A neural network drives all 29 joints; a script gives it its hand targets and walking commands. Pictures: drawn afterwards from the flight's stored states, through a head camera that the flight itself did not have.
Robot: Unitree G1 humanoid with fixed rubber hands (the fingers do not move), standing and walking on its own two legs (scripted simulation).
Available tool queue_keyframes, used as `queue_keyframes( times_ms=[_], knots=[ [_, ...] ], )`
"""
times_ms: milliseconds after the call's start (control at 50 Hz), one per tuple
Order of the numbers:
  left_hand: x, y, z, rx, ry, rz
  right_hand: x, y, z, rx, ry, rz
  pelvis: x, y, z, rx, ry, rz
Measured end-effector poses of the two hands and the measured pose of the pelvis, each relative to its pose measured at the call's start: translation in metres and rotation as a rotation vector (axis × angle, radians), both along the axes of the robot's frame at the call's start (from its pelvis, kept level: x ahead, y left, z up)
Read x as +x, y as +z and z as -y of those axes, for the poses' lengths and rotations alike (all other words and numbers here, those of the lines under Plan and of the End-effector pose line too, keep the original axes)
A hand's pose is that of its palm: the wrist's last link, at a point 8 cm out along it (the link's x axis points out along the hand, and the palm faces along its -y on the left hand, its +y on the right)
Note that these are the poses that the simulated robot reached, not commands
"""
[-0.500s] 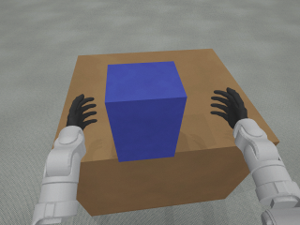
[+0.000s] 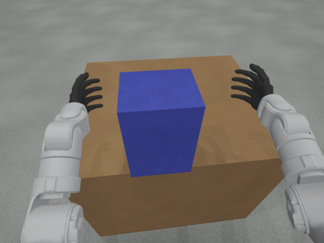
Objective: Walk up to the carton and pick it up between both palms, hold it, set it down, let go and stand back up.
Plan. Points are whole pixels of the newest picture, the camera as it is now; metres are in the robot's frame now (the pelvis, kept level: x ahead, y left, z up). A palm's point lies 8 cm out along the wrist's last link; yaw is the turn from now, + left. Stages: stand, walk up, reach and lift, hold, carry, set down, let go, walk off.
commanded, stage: reach and lift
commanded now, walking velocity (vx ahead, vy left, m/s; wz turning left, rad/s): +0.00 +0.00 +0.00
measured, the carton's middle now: (158, 126) +0.46 +0.02 +0.04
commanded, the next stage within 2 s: none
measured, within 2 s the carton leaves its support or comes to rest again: neither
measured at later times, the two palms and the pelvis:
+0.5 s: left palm (81, 77) +0.44 +0.20 +0.22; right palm (255, 70) +0.47 -0.21 +0.22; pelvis +0.00 -0.01 +0.00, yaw +1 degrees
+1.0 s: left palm (94, 113) +0.43 +0.19 +0.12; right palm (236, 105) +0.46 -0.19 +0.12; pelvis +0.00 -0.01 +0.00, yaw +1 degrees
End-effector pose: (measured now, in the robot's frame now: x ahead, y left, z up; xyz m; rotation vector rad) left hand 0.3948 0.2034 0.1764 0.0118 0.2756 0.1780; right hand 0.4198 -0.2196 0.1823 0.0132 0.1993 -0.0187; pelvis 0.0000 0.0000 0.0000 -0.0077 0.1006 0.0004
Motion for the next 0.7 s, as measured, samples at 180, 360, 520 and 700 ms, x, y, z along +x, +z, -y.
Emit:
queue_keyframes(
  times_ms=[180, 360, 520, 700],
  knots=[
    [0.02, 0.027, 0.009, 0.018, -0.019, 0.003, 0.019, 0.026, -0.001, 0.01, -0.005, -0.012, -0.004, -0.001, 0.0, -0.001, 0.003, -0.025],
    [0.038, 0.047, 0.008, 0.05, -0.003, 0.013, 0.039, 0.048, -0.01, 0.029, 0.001, -0.002, -0.004, -0.002, 0.003, -0.002, 0.011, -0.063],
    [0.047, 0.044, 0.004, 0.046, -0.001, 0.001, 0.048, 0.039, -0.011, -0.001, -0.019, -0.045, 0.0, -0.001, 0.007, -0.004, 0.026, -0.06],
    [0.042, -0.009, 0.003, 0.045, -0.006, -0.021, 0.045, -0.009, -0.021, -0.01, 0.001, -0.06, 0.005, -0.001, 0.01, -0.004, 0.03, -0.058]
  ],
)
